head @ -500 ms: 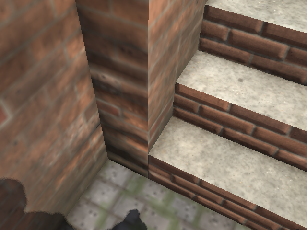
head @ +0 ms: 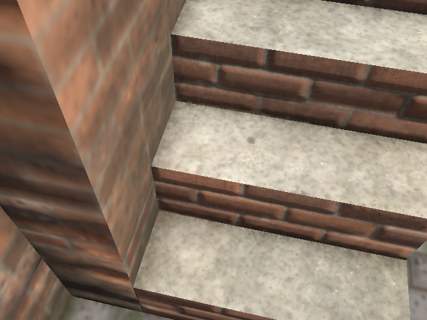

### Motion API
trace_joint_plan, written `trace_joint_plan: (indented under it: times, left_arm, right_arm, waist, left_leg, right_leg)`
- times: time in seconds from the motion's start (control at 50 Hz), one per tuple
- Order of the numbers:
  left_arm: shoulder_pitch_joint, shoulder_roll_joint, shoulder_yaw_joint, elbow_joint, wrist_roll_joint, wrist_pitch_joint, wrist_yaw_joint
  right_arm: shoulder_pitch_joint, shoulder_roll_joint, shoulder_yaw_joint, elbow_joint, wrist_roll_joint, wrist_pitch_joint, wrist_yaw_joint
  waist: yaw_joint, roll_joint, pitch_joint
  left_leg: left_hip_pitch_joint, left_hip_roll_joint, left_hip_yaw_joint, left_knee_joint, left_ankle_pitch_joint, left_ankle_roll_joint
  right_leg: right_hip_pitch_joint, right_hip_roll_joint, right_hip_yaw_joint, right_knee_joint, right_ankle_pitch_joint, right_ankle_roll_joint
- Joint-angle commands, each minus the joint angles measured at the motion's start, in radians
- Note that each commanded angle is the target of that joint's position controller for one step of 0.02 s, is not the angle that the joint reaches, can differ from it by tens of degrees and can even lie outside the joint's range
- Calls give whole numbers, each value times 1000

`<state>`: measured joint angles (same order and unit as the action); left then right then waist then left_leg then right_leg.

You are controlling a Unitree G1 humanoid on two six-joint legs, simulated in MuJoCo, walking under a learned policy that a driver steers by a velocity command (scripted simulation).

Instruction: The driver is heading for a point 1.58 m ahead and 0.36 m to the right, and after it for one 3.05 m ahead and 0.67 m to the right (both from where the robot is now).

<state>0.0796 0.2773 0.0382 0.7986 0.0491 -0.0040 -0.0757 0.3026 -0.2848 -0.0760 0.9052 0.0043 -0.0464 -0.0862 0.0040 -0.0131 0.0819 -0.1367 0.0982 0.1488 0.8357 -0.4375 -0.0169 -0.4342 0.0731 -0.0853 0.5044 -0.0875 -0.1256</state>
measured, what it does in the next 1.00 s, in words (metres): walks ahead, turning right: left foot, then right foot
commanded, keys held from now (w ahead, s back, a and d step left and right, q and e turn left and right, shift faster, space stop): w+e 0.56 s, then w+q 0.44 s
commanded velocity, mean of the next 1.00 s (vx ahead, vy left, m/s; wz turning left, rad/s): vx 0.34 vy -0.06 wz -0.29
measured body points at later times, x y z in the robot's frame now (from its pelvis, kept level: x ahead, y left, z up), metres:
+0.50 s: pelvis +0.11 -0.11 +0.01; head +0.14 -0.11 +0.46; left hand +0.37 +0.08 -0.09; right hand +0.06 -0.42 -0.10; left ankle +0.10 +0.09 -0.72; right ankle +0.09 -0.25 -0.71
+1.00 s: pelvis +0.18 -0.15 +0.02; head +0.19 -0.16 +0.47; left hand +0.34 +0.08 -0.10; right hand +0.19 -0.42 -0.12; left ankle +0.17 -0.03 -0.59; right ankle +0.10 -0.25 -0.72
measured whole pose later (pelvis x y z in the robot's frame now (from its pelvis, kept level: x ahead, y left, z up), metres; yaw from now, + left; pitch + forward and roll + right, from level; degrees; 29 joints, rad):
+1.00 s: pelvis +0.18 -0.15 +0.02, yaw -16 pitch +1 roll +1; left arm 0.27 0.23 0.02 0.82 0.05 -0.07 0.05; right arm 0.23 -0.22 -0.07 0.85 -0.02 0.06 -0.03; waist 0.00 0.01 0.00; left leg -0.58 -0.02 0.02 1.36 -0.45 0.01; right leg -0.13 -0.07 -0.07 0.40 -0.29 0.01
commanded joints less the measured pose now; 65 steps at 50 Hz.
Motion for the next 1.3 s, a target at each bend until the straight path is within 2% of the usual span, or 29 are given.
trace_joint_plan:
  times: [0.02,0.06,0.1,0.16,0.2,0.22,0.24,0.26,0.3,0.38,0.46,0.5,0.52,0.54,0.56,0.6,0.66,0.76,0.92,1.02,1.06,1.08,1.1,1.12,1.14,1.18,1.22,1.24,1.3]
  left_arm:
    - [255,285,90,7,-36,12,43]
    - [96,160,59,-38,-30,13,58]
    - [43,115,37,-65,-1,13,54]
    - [45,179,54,-48,11,20,51]
    - [-60,174,48,-99,3,14,46]
    - [-57,95,25,-131,-14,2,46]
    - [-5,66,15,-128,-14,4,53]
    - [13,199,46,-118,7,10,34]
    - [89,164,51,-65,9,17,7]
    - [15,38,7,-77,-20,33,-7]
    - [72,42,10,-73,-31,24,14]
    - [272,82,35,8,-21,3,32]
    - [358,129,44,30,-1,-5,33]
    - [364,280,44,-20,32,-45,48]
    - [401,255,46,-2,-18,-49,69]
    - [169,146,9,-48,-3,-32,76]
    - [60,46,-43,-87,4,-43,74]
    - [203,64,-34,-44,-8,-71,105]
    - [289,92,12,-16,-4,-70,134]
    - [44,106,15,-80,-13,-88,112]
    - [-30,128,30,-90,-39,-86,101]
    - [-84,95,27,-103,-72,-73,93]
    - [-73,56,15,-104,-56,-60,76]
    - [19,-60,-7,-145,-14,-53,85]
    - [182,-98,-19,-120,-15,-45,83]
    - [21,-79,-20,-211,-9,-41,90]
    - [-50,-28,-13,-271,18,-25,68]
    - [13,-26,-4,-258,44,12,52]
    - [-85,-118,-44,-344,39,37,44]
  right_arm:
    - [36,-41,17,-104,-48,-4,4]
    - [3,-100,7,-100,-42,9,10]
    - [-17,-104,14,-95,-30,38,-4]
    - [31,-90,19,-69,-4,35,-31]
    - [196,-149,6,-20,-11,22,-34]
    - [240,-206,-18,2,-35,24,-39]
    - [80,-282,-45,-53,-42,40,-50]
    - [-48,-223,-30,-95,-47,39,-52]
    - [-140,-146,-15,-105,-25,25,-28]
    - [-56,-148,-27,-88,-54,11,22]
    - [-58,-203,-53,-104,-30,31,61]
    - [-108,-168,-37,-123,-2,35,70]
    - [-161,-155,-31,-161,-13,31,65]
    - [-125,-3,19,-198,-39,34,61]
    - [85,-6,24,-97,-47,70,67]
    - [36,-34,22,-55,-36,70,79]
    - [58,-55,22,-3,-19,86,95]
    - [21,-38,10,21,-13,84,70]
    - [-123,26,-4,-95,-27,85,60]
    - [-85,41,27,-167,-7,91,62]
    - [129,6,3,-138,-15,69,66]
    - [261,6,0,-88,-19,48,67]
    - [267,0,1,-58,-27,30,67]
    - [208,-133,-14,-95,-41,7,54]
    - [189,-142,-7,-134,-41,3,59]
    - [-73,-103,1,-209,-34,37,49]
    - [-114,-50,23,-219,-32,34,23]
    - [45,-70,5,-165,-69,36,0]
    - [87,-83,-7,-137,-55,37,0]
  waist:
    - [78,-78,-340]
    - [-5,66,-160]
    - [-14,27,-122]
    - [-33,-76,-180]
    - [-135,-82,-202]
    - [-148,120,-241]
    - [-114,361,-210]
    - [-51,179,-151]
    - [26,67,-119]
    - [-49,150,-131]
    - [-14,285,-152]
    - [108,141,-213]
    - [174,-37,-161]
    - [73,-206,-91]
    - [41,-25,-353]
    - [-10,-81,-136]
    - [-51,-158,-130]
    - [16,-109,-105]
    - [50,-114,-65]
    - [-39,-124,-80]
    - [-149,-224,-233]
    - [-218,-135,-259]
    - [-224,86,-188]
    - [-104,369,-169]
    - [-45,216,-352]
    - [-8,136,-157]
    - [12,27,-62]
    - [-27,-29,-111]
    - [-37,6,-135]
  left_leg:
    - [-452,-96,-145,662,-167,-1]
    - [-363,-4,-185,416,-109,5]
    - [-224,-27,-125,159,-108,1]
    - [-54,-65,-120,-135,-19,33]
    - [214,-35,-133,-453,197,77]
    - [380,157,-281,-577,205,131]
    - [185,516,-696,-693,48,271]
    - [42,508,-634,-680,150,263]
    - [53,345,-381,-622,311,172]
    - [121,224,-110,-484,834,130]
    - [-27,200,7,-366,837,78]
    - [-125,133,83,-30,811,61]
    - [-369,94,50,240,288,46]
    - [-638,-67,24,521,-219,-13]
    - [-446,31,-199,509,-48,-32]
    - [-429,28,-184,492,69,-45]
    - [-246,-21,-148,460,140,-46]
    - [-389,-142,-202,651,74,11]
    - [-676,-125,-194,623,-14,2]
    - [-228,-104,-108,123,58,53]
    - [-14,-114,-105,-172,297,80]
    - [119,-155,-42,-449,561,86]
    - [175,-183,-25,-611,785,103]
    - [243,86,-381,-360,1680,147]
    - [207,234,-492,-399,1673,270]
    - [-68,193,-507,-502,815,395]
    - [-156,75,-452,-481,683,318]
    - [-26,146,-587,-434,710,290]
    - [61,102,-559,-411,368,232]
  right_leg:
    - [550,-355,451,-137,685,-380]
    - [258,-259,374,-175,377,-261]
    - [128,-177,338,-222,358,-188]
    - [80,-155,378,-198,377,-71]
    - [-95,-66,361,-152,157,94]
    - [-267,12,291,31,-140,165]
    - [-335,60,174,445,-395,188]
    - [-267,-75,276,573,-289,153]
    - [-250,-94,249,638,-215,122]
    - [-196,-51,75,512,-332,148]
    - [156,-15,-45,198,-222,132]
    - [396,59,-111,-41,-58,104]
    - [526,24,-8,-129,-18,72]
    - [507,-441,588,-143,841,136]
    - [466,-533,661,-147,708,-8]
    - [248,-381,469,-185,240,-39]
    - [116,-283,256,-181,401,-5]
    - [281,-373,287,-154,503,-106]
    - [478,-432,259,-166,370,-104]
    - [187,-342,11,-188,569,5]
    - [279,-328,3,112,914,-8]
    - [228,-278,-50,327,753,20]
    - [45,-160,-103,680,73,70]
    - [-305,-47,-11,1185,-443,156]
    - [-255,-74,155,1364,-351,159]
    - [-440,-79,89,1660,-334,173]
    - [-510,-97,114,1527,-252,158]
    - [-633,-37,93,1793,-207,143]
    - [-820,-38,128,1860,-240,105]
Keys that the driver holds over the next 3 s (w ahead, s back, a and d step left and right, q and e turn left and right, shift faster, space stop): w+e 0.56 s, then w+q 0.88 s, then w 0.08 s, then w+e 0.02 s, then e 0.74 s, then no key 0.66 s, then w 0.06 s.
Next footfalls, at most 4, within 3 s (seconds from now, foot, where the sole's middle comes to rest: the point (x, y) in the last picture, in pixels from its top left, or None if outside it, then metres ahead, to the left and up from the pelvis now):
0.20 left None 0.14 0.09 -0.76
0.52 right None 0.13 -0.27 -0.76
1.10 left None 0.26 -0.03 -0.76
1.76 right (347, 317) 0.38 -0.30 -0.54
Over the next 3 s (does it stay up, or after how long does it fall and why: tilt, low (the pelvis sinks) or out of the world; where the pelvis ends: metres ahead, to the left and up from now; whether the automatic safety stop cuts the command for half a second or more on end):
stays up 0.16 0.13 0.02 its command is cut before an obstacle from the start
